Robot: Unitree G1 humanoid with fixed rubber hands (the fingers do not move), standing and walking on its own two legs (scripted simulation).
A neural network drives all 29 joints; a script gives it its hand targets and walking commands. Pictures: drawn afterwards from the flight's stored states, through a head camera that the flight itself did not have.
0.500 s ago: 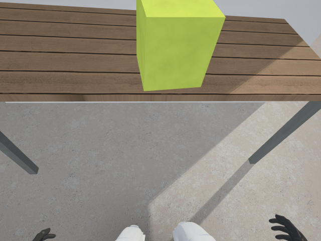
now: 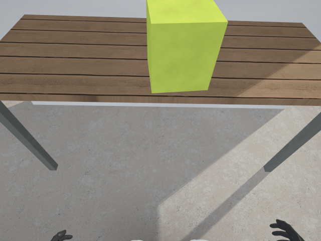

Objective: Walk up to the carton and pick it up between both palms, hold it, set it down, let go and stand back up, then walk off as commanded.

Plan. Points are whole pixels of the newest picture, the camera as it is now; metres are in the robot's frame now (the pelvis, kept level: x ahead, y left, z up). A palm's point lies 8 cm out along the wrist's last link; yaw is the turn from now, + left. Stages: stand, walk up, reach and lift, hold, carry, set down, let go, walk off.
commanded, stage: walk off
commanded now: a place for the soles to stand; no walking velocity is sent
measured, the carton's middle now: (178, 45) +0.71 -0.04 +0.10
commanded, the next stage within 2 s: stand in 0.38 s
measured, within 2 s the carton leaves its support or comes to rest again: neither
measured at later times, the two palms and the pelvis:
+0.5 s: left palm out of the picture +0.08 +0.29 -0.10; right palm out of the picture +0.10 -0.31 -0.06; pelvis -0.01 -0.01 +0.00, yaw +0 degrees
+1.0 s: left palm out of the picture +0.05 +0.30 -0.11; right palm out of the picture +0.09 -0.31 -0.05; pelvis -0.03 -0.01 +0.01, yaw +0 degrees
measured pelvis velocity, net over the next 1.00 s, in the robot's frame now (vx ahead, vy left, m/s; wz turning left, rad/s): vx -0.03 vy -0.01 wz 0.00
